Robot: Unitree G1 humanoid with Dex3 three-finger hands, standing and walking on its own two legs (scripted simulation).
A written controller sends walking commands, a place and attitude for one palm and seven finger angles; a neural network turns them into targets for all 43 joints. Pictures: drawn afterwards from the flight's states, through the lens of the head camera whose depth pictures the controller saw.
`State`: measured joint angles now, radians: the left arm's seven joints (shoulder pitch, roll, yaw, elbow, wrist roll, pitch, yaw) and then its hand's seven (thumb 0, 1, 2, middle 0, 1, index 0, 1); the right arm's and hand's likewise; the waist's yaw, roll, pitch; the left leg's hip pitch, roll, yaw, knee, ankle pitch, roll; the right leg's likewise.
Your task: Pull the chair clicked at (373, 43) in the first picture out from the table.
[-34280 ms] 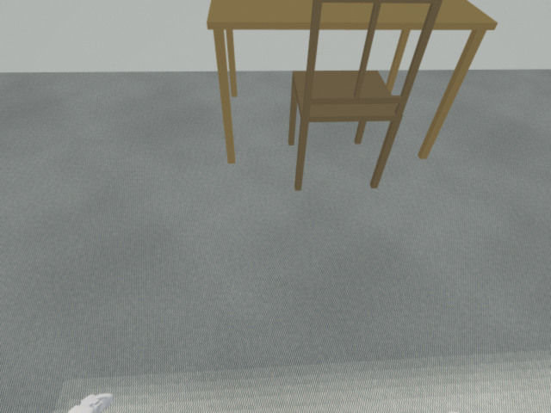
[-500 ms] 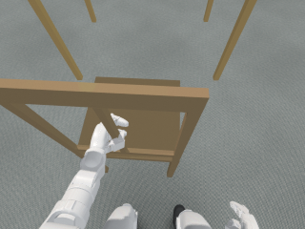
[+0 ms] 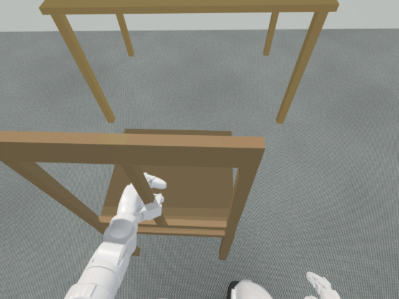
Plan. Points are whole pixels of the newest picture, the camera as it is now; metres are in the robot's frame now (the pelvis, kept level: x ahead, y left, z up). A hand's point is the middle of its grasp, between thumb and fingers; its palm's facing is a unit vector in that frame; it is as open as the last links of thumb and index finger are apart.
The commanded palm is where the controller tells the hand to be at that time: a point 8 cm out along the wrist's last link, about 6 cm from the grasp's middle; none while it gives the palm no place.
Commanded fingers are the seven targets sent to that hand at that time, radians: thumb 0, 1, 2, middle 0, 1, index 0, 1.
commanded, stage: stop walking, hand still on the chair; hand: left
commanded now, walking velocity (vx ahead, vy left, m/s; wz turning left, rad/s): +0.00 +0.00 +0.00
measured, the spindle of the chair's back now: (148, 198) +0.32 +0.14 -0.06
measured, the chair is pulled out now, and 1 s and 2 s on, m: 0.59 0.60 0.60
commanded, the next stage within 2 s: open the thumb and straighten the fingers in 0.62 s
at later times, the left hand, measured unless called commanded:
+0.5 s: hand (157, 206) +0.30 +0.11 -0.06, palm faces -0.04 -0.99 -0.15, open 5.1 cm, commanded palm +0.29 +0.17 -0.04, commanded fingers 0.00 0.90 0.90 -0.50 -1.45 -0.50 -1.45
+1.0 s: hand (154, 202) +0.31 +0.12 -0.04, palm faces -0.04 -0.99 -0.14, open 8.9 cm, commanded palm +0.29 +0.17 -0.03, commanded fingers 0.00 -0.55 0.20 -0.38 -1.09 -0.38 -1.09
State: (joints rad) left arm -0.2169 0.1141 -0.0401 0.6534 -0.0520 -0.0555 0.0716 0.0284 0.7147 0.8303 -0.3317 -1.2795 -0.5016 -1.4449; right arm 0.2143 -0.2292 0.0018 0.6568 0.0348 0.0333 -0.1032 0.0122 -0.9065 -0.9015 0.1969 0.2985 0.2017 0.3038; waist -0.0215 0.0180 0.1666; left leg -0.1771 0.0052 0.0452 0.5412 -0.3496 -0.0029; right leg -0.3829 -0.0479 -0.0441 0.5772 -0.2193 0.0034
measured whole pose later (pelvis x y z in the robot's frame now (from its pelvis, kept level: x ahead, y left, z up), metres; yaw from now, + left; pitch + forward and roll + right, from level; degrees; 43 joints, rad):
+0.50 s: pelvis +0.03 +0.00 +0.01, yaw +1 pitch -1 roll +0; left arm -0.13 0.10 -0.08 0.68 -0.04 -0.09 0.07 0.03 0.71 0.84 -0.34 -1.29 -0.50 -1.44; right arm 0.19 -0.24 -0.01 0.66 0.04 0.04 -0.11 0.01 -0.91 -0.90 0.20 0.30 0.20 0.30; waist -0.01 0.05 0.13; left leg -0.06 0.02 0.03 0.42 -0.33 -0.01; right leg -0.26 -0.03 -0.06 0.44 -0.16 0.00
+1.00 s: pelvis +0.03 +0.01 +0.00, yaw +1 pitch +6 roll +0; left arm -0.03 0.13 -0.09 0.42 -0.04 0.04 0.09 0.02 0.12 0.54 -0.41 -1.37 -0.49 -1.42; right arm 0.25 -0.26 -0.02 0.64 0.05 -0.04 -0.01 0.01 -0.90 -0.90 0.20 0.30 0.20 0.30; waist -0.05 0.02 0.00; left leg -0.27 0.01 0.03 0.53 -0.37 0.00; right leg -0.45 -0.05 -0.06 0.52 -0.17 0.01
